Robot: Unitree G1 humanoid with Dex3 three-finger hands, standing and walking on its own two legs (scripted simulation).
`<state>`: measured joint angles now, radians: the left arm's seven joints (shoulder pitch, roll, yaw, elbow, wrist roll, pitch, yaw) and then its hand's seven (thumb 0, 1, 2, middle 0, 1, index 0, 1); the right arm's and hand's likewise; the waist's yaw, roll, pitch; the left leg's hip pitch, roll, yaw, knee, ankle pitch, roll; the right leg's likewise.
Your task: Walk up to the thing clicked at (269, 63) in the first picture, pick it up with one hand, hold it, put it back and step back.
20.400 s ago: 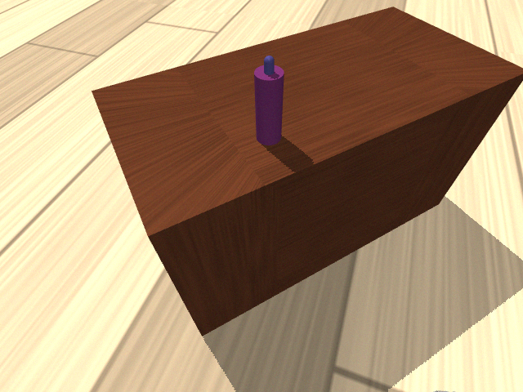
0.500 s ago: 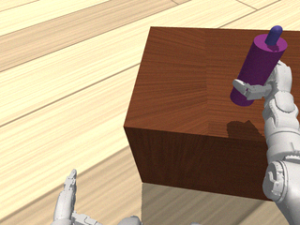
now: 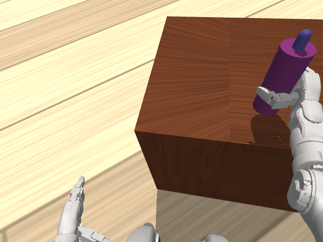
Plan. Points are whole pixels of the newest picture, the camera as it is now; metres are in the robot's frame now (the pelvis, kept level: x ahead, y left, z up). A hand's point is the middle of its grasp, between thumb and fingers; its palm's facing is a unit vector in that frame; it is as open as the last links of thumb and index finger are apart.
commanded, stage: lower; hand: right
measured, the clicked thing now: (282, 75) +0.47 -0.22 +0.12
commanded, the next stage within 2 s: loosen in 0.62 s
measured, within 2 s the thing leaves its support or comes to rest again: rests again in 0.52 s
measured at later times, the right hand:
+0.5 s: hand (272, 91) +0.48 -0.22 +0.05, palm faces +0.19 +0.98 +0.02, open 9.5 cm
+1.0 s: hand (270, 92) +0.49 -0.22 +0.04, palm faces +0.20 +0.98 +0.01, open 9.6 cm
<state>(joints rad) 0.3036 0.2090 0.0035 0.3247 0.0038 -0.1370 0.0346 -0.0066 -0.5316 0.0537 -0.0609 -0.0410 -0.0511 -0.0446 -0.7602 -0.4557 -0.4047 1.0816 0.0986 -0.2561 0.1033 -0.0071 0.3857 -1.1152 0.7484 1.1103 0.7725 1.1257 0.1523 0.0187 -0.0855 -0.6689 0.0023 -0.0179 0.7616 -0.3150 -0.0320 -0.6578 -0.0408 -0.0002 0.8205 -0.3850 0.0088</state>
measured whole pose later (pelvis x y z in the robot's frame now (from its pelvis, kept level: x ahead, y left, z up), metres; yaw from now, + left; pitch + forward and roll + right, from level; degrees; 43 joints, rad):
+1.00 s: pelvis -0.01 +0.00 -0.03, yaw +0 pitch +18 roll +3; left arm 0.36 0.23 0.02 0.14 0.04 -0.11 0.02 -0.01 -0.50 0.04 -0.07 -0.05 -0.07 -0.04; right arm -0.81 -0.51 -0.47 1.14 0.05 -0.34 0.10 -0.02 0.34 -0.81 0.86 0.89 0.89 0.90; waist 0.21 0.01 -0.12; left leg -0.90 -0.01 0.01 0.96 -0.39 -0.02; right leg -0.90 -0.05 0.04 1.04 -0.46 0.02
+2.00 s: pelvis +0.01 +0.00 +0.00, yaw -1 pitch +12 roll +1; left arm 0.38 0.24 0.00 0.25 -0.04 -0.04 0.00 -0.01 -0.51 0.04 -0.07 -0.04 -0.06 -0.04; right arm -0.81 -0.72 -0.43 1.14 -0.03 -0.07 0.13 -0.01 0.51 -0.05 0.08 0.06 0.07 0.06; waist 0.10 -0.02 -0.12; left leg -0.62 0.01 -0.01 0.74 -0.33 -0.03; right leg -0.61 -0.03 0.01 0.79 -0.39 0.01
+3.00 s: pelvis -0.01 +0.02 +0.02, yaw -3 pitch -2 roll -1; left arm 0.37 0.23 0.15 0.40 -0.03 -0.08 0.07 -0.01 -0.50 0.04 -0.06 -0.04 -0.06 -0.04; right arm 0.48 -0.30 -0.33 -0.12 0.07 -0.13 -0.04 -0.01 0.58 -0.05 0.06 0.06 0.06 0.06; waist -0.05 -0.04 0.00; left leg -0.31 0.04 0.02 0.62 -0.28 -0.01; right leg -0.29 0.00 0.04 0.60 -0.29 0.02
